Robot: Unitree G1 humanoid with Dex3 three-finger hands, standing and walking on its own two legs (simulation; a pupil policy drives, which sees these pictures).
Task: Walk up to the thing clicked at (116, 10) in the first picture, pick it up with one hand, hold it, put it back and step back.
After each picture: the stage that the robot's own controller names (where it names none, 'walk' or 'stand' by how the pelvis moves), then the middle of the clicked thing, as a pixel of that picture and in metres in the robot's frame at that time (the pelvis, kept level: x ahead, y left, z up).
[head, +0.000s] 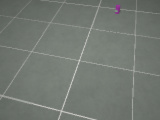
stand; (117, 9) +2.07 -0.48 -0.72
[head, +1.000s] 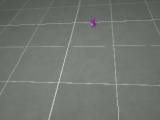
walk; (92, 22) +1.97 +0.02 -0.69
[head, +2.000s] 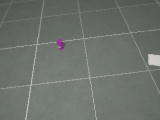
walk; (60, 44) +1.31 +0.34 -0.70
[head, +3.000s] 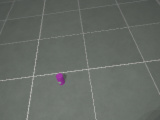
walk; (60, 79) +0.84 +0.33 -0.72
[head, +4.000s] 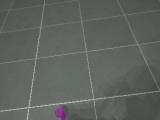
walk; (60, 114) +0.49 +0.29 -0.71
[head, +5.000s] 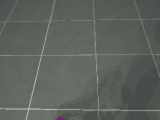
stand; out of the picture +0.38 +0.23 -0.70
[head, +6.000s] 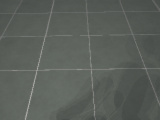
stand; out of the picture +0.35 +0.22 -0.72
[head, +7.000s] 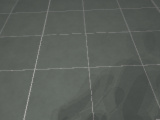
stand; out of the picture +0.35 +0.23 -0.73
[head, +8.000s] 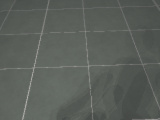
stand; out of the picture +0.34 +0.23 -0.73
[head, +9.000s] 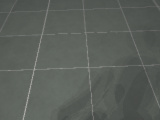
stand; out of the picture +0.33 +0.24 -0.73
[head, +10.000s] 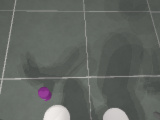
go down; (45, 94) +0.38 +0.24 -0.52
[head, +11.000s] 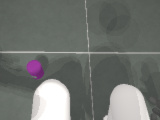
go down; (35, 70) +0.41 +0.27 -0.32
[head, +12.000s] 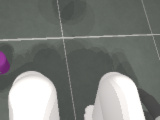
close in; out of the picture +0.39 +0.30 -0.25
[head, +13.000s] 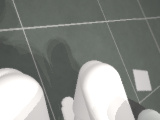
close; out of the picture +0.37 +0.31 -0.21
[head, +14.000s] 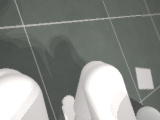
close; out of the picture +0.36 +0.32 -0.22
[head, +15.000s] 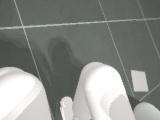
lift; out of the picture +0.35 +0.32 -0.22
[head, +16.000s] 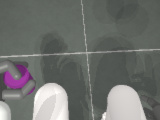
lift; (21, 81) +0.31 +0.24 -0.05
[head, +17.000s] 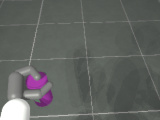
hold; (40, 89) +0.32 +0.17 +0.01
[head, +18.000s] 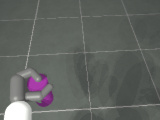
hold; (41, 90) +0.33 +0.17 -0.02
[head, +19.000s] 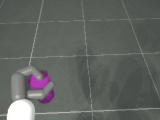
crouch; (42, 88) +0.33 +0.17 +0.00
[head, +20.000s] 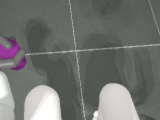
crouch; (12, 56) +0.42 +0.25 -0.11
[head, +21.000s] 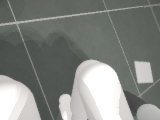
lower; out of the picture +0.39 +0.34 -0.22
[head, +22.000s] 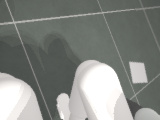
lower; out of the picture +0.39 +0.34 -0.22
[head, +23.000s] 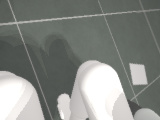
lower; out of the picture +0.38 +0.34 -0.22
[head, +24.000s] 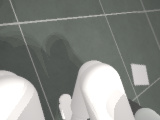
lower; out of the picture +0.38 +0.34 -0.22
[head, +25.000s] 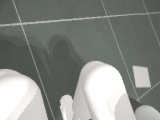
open; out of the picture +0.37 +0.32 -0.22
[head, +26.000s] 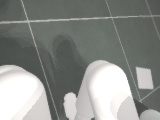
rise; out of the picture +0.37 +0.31 -0.22
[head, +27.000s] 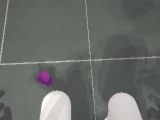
walk; (45, 79) +0.42 +0.25 -0.44
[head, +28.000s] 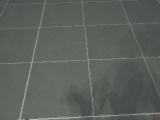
stand; out of the picture +0.35 +0.22 -0.66
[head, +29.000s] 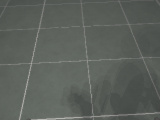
stand; out of the picture +0.36 +0.22 -0.67
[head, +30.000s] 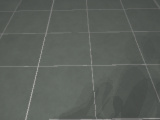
stand; out of the picture +0.37 +0.21 -0.71
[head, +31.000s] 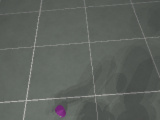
walk; (60, 111) +0.41 +0.24 -0.70
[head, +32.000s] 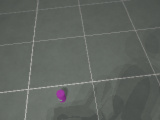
walk; (61, 96) +0.56 +0.25 -0.71
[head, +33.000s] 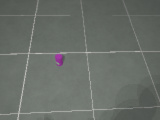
walk; (59, 60) +0.90 +0.21 -0.70
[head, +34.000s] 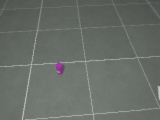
stand; (59, 68) +0.97 +0.26 -0.71
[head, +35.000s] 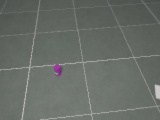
stand; (57, 70) +0.98 +0.28 -0.73
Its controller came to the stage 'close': yes
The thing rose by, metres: 0.70
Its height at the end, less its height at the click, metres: +0.00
